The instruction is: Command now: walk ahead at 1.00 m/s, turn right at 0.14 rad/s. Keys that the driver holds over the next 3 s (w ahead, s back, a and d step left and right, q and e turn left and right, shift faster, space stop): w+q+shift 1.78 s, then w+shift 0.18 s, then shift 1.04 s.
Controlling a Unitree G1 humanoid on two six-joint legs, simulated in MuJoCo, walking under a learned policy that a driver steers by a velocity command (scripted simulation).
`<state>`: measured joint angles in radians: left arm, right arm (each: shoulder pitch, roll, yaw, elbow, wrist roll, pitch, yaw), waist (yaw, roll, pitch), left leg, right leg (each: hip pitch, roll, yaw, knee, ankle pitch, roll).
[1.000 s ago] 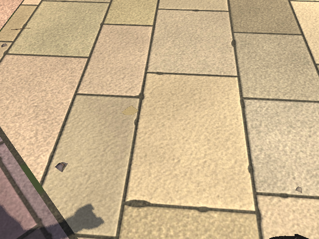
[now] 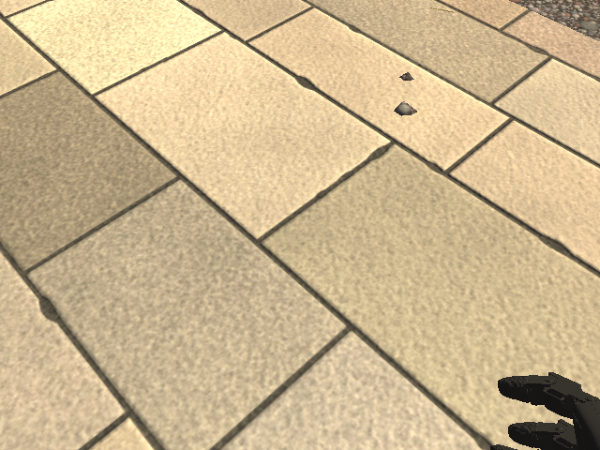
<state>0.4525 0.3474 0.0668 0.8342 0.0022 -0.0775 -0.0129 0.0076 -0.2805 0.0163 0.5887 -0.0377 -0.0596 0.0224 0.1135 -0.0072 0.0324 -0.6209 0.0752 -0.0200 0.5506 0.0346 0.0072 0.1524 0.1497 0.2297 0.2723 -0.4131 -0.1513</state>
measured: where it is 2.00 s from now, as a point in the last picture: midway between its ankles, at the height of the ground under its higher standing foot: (29, 121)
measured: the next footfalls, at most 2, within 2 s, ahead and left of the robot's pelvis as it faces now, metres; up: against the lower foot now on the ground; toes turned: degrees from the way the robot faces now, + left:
left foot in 0.04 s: +0.24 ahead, +0.14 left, +0.00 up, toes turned +0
right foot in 0.44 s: +0.64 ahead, -0.02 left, +0.00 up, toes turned +17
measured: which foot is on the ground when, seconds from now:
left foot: up 0.00-0.02, down 0.04-0.46, up 0.48-0.86, down 0.88-1.00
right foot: down 0.00-0.06, up 0.08-0.42, down 0.44-0.88, up 0.90-1.00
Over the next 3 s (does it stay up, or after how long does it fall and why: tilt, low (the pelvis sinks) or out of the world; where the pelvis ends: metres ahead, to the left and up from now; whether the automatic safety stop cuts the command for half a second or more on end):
stays up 1.26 1.38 0.01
